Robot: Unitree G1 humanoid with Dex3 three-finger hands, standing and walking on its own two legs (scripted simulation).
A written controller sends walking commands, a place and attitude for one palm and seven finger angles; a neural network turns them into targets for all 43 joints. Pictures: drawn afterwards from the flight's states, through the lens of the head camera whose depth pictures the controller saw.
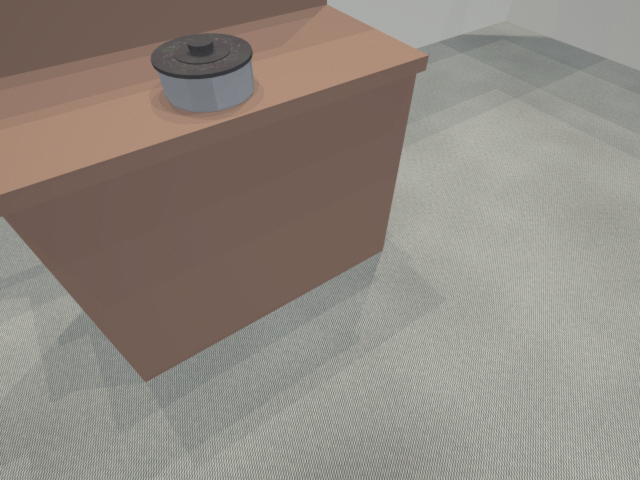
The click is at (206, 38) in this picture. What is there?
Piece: lid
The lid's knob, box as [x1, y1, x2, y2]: [187, 37, 213, 52]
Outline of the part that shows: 187,41 189,49 195,52 206,51 213,47 212,41 208,37 195,37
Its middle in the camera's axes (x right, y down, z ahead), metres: -0.25 -0.41 +0.81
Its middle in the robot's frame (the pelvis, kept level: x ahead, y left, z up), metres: +0.88 +0.30 +0.15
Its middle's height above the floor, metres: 0.92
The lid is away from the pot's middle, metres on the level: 0.00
